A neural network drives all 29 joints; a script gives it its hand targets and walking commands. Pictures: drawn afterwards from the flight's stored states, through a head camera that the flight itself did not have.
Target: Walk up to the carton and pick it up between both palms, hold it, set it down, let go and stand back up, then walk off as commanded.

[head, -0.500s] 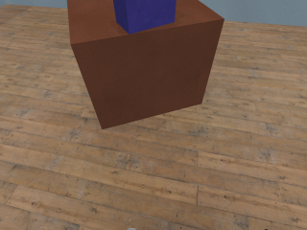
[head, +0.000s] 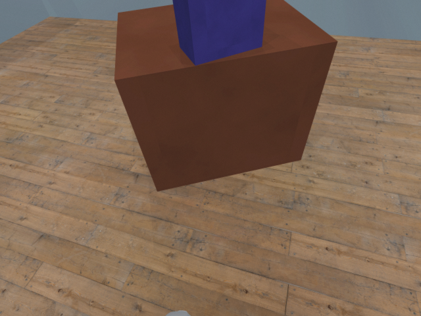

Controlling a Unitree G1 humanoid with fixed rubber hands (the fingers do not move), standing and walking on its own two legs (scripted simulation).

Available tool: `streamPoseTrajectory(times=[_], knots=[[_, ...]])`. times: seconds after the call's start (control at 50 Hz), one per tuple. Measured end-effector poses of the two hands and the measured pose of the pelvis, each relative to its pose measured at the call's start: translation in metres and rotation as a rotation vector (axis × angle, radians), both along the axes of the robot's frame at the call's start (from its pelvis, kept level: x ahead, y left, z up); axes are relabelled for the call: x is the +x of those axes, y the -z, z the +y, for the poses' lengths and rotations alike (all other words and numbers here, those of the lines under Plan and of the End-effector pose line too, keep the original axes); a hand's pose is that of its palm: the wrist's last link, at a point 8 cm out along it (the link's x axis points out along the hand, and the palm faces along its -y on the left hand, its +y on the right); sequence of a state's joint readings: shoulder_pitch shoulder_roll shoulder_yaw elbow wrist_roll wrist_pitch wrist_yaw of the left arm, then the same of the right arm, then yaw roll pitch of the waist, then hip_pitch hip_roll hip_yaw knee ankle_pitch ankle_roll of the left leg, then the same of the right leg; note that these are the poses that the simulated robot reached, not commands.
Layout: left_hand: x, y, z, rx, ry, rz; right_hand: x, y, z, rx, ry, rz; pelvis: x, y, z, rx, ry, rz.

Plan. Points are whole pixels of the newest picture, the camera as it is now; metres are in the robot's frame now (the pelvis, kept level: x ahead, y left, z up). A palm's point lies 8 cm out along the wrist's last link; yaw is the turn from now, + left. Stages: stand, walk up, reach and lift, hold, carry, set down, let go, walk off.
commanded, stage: walk up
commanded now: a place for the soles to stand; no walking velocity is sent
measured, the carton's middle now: (218, 13) +1.12 -0.03 +0.11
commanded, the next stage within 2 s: none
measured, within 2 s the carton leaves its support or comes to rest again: neither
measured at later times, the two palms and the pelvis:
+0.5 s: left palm (56, 310) +0.18 +0.34 -0.11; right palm (363, 310) +0.17 -0.27 -0.10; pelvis +0.09 +0.04 -0.01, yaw +5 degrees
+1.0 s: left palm (39, 301) +0.20 +0.39 -0.12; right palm (318, 258) +0.27 -0.21 -0.10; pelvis +0.18 +0.09 -0.01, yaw +7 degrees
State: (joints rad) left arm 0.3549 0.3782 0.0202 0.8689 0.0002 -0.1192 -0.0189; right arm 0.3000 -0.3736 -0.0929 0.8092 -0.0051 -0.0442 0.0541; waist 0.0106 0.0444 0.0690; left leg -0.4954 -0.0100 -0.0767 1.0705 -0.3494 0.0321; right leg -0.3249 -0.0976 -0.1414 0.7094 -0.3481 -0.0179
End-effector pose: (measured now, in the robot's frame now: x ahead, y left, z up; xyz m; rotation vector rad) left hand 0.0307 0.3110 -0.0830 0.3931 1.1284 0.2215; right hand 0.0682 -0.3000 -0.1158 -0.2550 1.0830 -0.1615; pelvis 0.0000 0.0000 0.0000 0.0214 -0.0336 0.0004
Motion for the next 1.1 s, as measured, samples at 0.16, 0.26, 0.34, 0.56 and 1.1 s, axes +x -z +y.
streamPoseTrajectory(times=[0.16, 0.26, 0.34, 0.56, 1.1], knots=[[0.003, 0.006, 0.026, -0.014, -0.028, 0.073, 0.042, 0.002, 0.028, -0.006, -0.015, -0.002, 0.031, 0.003, 0.026, -0.034, -0.006, 0.017], [0.047, 0.027, 0.047, -0.051, -0.043, 0.024, 0.062, 0.001, 0.048, -0.046, -0.057, 0.005, 0.051, 0.013, 0.05, -0.04, -0.037, 0.007], [0.098, 0.028, 0.05, -0.08, -0.037, -0.084, 0.073, -0.011, 0.049, -0.081, -0.067, 0.018, 0.063, 0.01, 0.054, -0.035, -0.066, 0.004], [0.153, 0.032, 0.026, -0.091, -0.029, -0.155, 0.113, -0.009, 0.025, -0.099, -0.089, 0.022, 0.098, 0.016, 0.033, 0.003, -0.084, 0.011], [0.219, 0.041, 0.078, -0.118, -0.094, -0.107, 0.22, -0.024, 0.074, -0.14, -0.14, -0.004, 0.192, 0.013, 0.08, -0.028, -0.133, -0.016]])
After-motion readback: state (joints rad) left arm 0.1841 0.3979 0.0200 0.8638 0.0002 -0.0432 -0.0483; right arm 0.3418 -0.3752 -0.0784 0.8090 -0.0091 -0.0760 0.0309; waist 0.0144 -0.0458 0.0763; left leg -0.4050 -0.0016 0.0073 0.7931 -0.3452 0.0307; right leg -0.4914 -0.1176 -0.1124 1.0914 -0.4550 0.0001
